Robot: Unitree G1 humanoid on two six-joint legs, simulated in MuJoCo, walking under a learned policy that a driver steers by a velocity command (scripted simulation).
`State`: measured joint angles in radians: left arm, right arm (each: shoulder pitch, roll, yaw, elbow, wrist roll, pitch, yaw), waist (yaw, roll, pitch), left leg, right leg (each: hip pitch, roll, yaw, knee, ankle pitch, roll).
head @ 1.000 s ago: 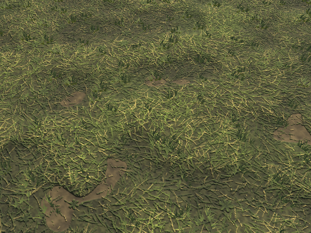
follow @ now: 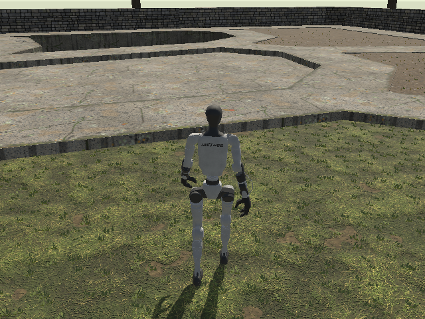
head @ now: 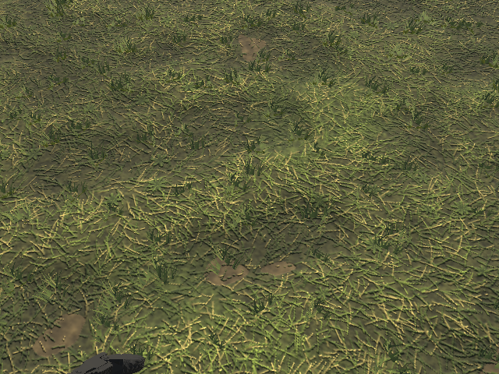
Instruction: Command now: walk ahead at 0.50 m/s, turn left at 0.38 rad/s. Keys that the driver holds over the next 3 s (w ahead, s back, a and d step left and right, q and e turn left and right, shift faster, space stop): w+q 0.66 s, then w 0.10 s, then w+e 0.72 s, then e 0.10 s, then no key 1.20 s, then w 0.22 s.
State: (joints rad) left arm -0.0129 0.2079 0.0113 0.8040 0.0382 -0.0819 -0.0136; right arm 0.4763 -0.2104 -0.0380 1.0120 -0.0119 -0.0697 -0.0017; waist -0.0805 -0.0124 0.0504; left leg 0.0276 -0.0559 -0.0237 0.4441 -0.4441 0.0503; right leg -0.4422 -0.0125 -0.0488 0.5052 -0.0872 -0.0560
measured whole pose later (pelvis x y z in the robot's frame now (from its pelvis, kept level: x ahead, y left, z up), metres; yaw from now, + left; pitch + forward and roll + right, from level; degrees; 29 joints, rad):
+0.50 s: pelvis +0.24 +0.02 +0.00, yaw +17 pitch +1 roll -1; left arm 0.41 0.22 0.05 0.97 0.02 -0.08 0.02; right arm 0.02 -0.22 -0.04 0.78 -0.04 0.00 0.07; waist 0.05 0.01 0.06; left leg -0.52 0.02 0.13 0.63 -0.16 0.13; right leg 0.11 -0.03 -0.33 0.32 -0.42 0.02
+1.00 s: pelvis +0.50 +0.13 +0.01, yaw +23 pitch +1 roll +1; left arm 0.11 0.24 0.03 0.79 0.02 -0.02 -0.04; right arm 0.40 -0.24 -0.04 0.93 -0.02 -0.08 -0.01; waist -0.05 -0.04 0.04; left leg 0.14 -0.13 0.00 0.14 -0.29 0.11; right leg -0.62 -0.06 -0.06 0.66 -0.02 -0.04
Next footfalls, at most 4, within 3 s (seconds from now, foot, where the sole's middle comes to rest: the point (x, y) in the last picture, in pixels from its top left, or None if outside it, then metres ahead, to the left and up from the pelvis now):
0.54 left None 0.38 0.14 -0.76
1.10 right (197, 277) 0.74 0.13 -0.76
1.60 left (125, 212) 0.99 0.36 -0.76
2.00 right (193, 215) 0.96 0.14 -0.76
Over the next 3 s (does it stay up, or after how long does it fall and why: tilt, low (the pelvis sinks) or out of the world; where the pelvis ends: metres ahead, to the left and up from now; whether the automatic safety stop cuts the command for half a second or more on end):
stays up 0.96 0.26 0.01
